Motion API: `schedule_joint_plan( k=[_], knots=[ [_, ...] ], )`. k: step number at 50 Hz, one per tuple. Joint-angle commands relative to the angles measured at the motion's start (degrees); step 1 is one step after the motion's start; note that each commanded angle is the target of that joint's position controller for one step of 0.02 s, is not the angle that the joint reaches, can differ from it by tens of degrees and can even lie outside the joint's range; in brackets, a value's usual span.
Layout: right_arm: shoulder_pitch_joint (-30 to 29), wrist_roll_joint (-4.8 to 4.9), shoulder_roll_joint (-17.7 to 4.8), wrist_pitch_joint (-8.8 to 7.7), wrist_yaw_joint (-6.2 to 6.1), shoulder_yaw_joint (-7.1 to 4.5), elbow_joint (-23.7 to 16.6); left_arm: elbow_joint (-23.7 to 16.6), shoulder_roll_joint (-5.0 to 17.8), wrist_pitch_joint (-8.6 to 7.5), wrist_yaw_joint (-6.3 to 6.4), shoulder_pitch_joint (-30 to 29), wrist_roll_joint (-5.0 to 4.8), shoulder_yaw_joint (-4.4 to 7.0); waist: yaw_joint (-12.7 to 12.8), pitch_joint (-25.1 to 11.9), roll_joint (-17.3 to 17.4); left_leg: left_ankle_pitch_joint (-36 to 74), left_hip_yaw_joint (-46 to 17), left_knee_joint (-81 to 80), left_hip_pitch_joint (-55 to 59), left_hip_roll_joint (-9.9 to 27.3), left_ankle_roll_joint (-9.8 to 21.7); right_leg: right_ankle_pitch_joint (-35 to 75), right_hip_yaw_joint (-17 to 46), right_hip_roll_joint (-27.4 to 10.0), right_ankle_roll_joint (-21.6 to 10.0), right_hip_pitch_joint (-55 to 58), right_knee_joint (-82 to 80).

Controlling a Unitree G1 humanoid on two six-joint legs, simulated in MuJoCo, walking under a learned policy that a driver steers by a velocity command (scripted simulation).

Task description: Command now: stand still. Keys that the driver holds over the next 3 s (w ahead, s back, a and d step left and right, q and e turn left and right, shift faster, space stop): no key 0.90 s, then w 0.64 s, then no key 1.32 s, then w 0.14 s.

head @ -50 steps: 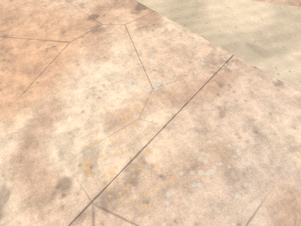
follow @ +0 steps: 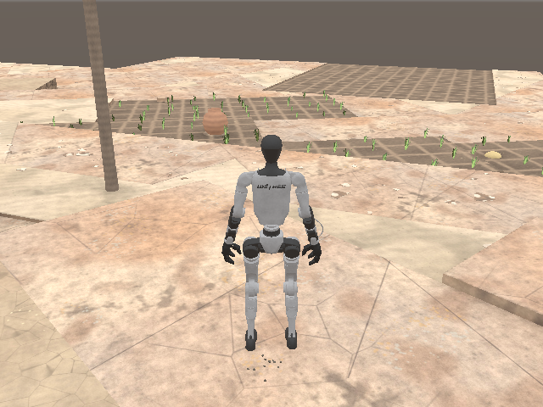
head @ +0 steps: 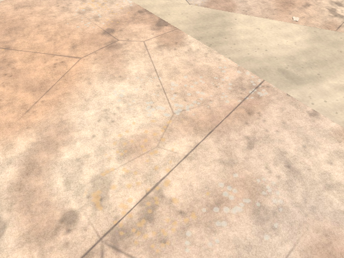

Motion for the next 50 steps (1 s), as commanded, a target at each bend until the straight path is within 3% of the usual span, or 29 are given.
schedule_joint_plan(
  k=[1,20,45,46,47,49,50],
  knots=[
    [1.5,0.02,-6.0,-0.41,-0.25,-0.92,-1.2,-0.8,6.1,-0.45,0.2,0.8,-0.04,0.91,0.0,-0.6,0.2,5.8,-0.9,-5.2,-2.6,1.0,0.9,7.4,1.2,-1.3,-1.1,0.9,-4.5],
    [5.6,0.15,-4.4,-0.44,-0.44,-0.39,0.5,2.9,4.7,-0.39,0.31,2.9,-0.17,-0.07,0.2,0.1,0.1,5.9,-0.7,-5.1,-3.2,0.5,1.1,6.8,0.4,-1.1,-0.9,0.0,-4.5],
    [9.3,0.31,-2.5,-0.5,-0.53,-0.32,0.9,4.2,3.1,-0.47,0.57,6.3,-0.27,-0.67,0.3,0.9,0.2,6.0,-0.8,-4.9,-3.8,0.3,1.5,6.2,-0.1,-1.0,-0.7,-0.9,-4.2],
    [10.5,0.27,-1.8,-0.43,-0.58,-0.18,1.6,4.8,2.4,-0.42,0.59,7.5,-0.25,-0.84,0.3,-0.5,0.3,0.2,-0.2,-5.3,-3.2,-0.3,1.6,0.8,-0.8,-0.3,-0.8,-0.3,-4.2],
    [10.7,0.61,-2.4,-0.27,-0.75,-0.46,1.7,4.9,2.7,-0.32,0.71,7.8,-0.57,-0.68,0.3,0.3,0.6,-9.1,0.0,-5.1,-4.1,-1.0,2.3,-7.9,-1.9,0.9,-1.3,-1.4,-3.1],
    [10.5,1.13,-4.2,-0.37,-1.02,-1.14,0.8,4.0,3.6,-0.67,0.86,7.2,-0.92,-0.26,0.1,4.7,1.6,-26.1,-2.7,-5.8,-8.4,0.3,4.8,-23.2,-1.8,1.3,-3.0,-7.3,-1.0],
    [10.9,1.35,-4.6,-0.88,-0.92,-1.32,0.4,3.4,3.1,-1.35,0.7,6.6,-0.97,-0.33,-0.2,6.6,2.3,-29.1,-5.6,-6.9,-9.3,2.3,6.2,-24.1,-1.2,0.7,-3.7,-9.8,0.0]
  ],
)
